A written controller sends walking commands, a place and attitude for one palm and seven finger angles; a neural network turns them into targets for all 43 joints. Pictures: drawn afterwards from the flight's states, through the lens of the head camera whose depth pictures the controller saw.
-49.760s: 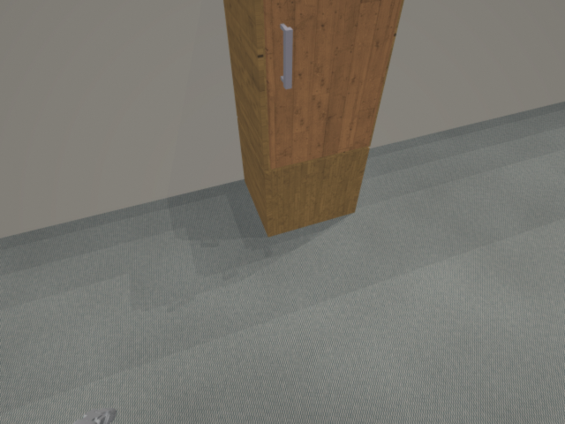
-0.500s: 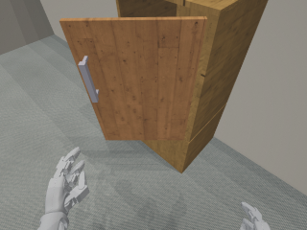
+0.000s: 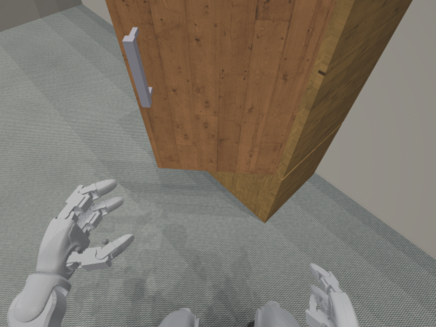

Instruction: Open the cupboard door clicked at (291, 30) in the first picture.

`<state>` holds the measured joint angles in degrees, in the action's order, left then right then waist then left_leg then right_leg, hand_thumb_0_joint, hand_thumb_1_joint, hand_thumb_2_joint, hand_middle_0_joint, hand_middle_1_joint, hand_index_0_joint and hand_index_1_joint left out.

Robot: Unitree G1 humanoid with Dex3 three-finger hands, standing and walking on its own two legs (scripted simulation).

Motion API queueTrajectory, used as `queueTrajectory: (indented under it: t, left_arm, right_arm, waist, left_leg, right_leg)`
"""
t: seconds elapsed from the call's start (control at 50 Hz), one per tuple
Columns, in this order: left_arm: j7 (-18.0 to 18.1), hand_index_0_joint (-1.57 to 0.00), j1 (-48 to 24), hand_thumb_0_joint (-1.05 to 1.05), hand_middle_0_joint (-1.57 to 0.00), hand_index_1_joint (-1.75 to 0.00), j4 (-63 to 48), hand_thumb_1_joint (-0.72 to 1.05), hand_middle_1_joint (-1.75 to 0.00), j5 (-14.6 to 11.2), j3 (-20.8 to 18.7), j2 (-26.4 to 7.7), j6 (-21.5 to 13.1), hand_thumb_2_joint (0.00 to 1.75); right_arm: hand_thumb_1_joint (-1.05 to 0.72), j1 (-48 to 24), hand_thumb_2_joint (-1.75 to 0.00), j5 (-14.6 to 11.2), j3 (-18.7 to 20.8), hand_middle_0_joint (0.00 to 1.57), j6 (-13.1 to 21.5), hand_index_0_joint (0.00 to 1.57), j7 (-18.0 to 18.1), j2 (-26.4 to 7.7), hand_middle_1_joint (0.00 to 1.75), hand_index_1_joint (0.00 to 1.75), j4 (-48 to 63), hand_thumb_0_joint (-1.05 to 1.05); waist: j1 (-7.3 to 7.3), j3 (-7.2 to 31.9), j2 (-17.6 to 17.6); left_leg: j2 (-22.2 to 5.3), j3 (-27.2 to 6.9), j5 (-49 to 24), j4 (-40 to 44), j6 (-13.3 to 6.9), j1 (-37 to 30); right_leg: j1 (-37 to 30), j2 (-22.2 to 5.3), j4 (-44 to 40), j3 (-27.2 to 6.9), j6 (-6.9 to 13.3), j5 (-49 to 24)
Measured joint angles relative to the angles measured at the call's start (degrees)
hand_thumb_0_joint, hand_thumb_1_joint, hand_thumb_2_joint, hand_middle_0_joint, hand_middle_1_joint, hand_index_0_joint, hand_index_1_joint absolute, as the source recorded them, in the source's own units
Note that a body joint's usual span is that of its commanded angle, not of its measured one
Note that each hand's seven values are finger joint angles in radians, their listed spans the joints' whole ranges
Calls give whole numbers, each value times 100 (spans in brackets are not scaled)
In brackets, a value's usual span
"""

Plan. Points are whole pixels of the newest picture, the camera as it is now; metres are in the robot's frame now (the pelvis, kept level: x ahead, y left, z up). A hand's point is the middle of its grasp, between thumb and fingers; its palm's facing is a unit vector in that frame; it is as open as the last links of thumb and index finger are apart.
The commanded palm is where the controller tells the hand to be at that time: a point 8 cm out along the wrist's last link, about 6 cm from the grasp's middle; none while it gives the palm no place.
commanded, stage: raise the hand with hooked fingers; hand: left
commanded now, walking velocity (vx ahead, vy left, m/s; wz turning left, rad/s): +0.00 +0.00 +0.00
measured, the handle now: (141, 69) +0.58 +0.21 +0.13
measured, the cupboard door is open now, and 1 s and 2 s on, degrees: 42 42 42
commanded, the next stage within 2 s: move the hooked fingers beside the handle in 1.38 s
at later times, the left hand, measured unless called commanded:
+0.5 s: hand (68, 200) +0.28 +0.25 +0.10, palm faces +0.05 -1.00 -0.06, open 13.2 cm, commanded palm +0.25 +0.30 +0.11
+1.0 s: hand (49, 155) +0.33 +0.28 +0.15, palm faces +0.05 -1.00 -0.03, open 13.9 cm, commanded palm +0.29 +0.32 +0.15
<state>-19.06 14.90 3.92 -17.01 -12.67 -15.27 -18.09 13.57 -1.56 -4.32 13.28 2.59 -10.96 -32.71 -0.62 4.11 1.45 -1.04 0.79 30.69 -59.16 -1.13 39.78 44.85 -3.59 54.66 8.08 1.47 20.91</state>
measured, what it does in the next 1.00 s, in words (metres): stands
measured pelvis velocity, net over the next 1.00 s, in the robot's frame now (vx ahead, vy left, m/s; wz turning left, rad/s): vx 0.02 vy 0.00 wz -0.02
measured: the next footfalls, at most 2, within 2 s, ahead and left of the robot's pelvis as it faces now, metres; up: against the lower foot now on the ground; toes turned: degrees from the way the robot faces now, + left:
none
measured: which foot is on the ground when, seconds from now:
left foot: down 0.00-1.00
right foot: down 0.00-1.00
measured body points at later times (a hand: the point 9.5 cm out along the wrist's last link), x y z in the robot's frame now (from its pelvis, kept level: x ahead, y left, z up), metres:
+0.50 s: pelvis +0.02 +0.01 +0.03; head +0.06 +0.02 +0.48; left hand +0.27 +0.31 +0.11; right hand +0.20 -0.23 -0.04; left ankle -0.01 +0.10 -0.68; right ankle +0.06 -0.11 -0.68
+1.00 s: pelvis +0.02 +0.00 +0.05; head +0.05 +0.00 +0.49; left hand +0.32 +0.33 +0.16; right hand +0.17 -0.25 -0.04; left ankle -0.01 +0.10 -0.68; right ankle +0.06 -0.11 -0.68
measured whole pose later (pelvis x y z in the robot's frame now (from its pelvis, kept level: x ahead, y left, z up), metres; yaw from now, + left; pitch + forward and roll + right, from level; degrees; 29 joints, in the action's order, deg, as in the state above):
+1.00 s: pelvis +0.02 +0.00 +0.05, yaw -1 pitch +5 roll -1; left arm -27.5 -6.9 23.4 -19.7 -26.2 -24.4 -8.5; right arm 16.2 -2.3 -3.3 13.0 5.1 -16.9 -34.9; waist -0.8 2.2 2.0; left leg -0.4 2.7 23.5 -39.1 -1.4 20.2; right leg 26.6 -2.5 36.8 6.4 0.7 14.7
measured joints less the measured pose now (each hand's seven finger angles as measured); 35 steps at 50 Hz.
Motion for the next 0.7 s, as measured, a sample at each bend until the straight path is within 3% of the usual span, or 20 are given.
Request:
queueTrajectory:
  t: [0.06, 0.12, 0.22, 0.32, 0.7]
  left_arm:
    - [81, -26, 65, 0, -25, -76, -12, 19, -76, -76, -143, -11, 189, 60]
    - [188, -26, 159, 0, -26, -80, -95, 13, -80, -79, -244, -6, 131, 57]
    - [240, -27, 178, 0, -26, -88, -136, 1, -88, -38, -278, -4, 2, 52]
    - [179, -28, -56, 0, -27, -95, 29, -11, -95, 2, -300, -105, 109, 47]
    - [-507, -30, -1409, -1, -30, -118, 1156, -46, -118, -202, -973, -582, 797, 32]
  right_arm:
    - [-90, 207, -90, 16, 36, 20, 32, 21, -1, -21, 30, 30, -27, 2]
    - [-90, 361, -90, 41, 124, 20, 96, 21, -9, -143, 30, 30, -29, 2]
    - [-90, 399, -90, 34, 269, 20, 178, 20, 14, -434, 30, 30, -38, 2]
    - [-90, 269, -90, 5, 321, 20, 209, 20, 101, -590, 30, 30, -12, 2]
    - [-90, 55, -90, -14, 12, 20, 83, 20, 194, -426, 30, 30, -70, 1]
  waist:
    - [101, 26, 17]
    - [132, 44, 0]
    - [112, 29, -20]
    - [62, -30, -54]
    - [-107, -158, 38]
  left_leg:
    - [20, 99, -87, 269, -38, -211]
    - [46, 164, -141, 458, -71, -378]
    - [85, 181, -167, 593, -112, -551]
    - [98, 161, -199, 723, -121, -750]
    - [70, 108, -480, 1528, -66, -1596]
  right_leg:
    - [-163, 7, -227, -94, -48, -94]
    - [-297, 0, -379, -158, -86, -148]
    - [-471, -25, -507, -178, -134, -172]
    - [-688, -27, -646, -158, -152, -199]
    - [-1548, 59, -1419, -90, -120, -429]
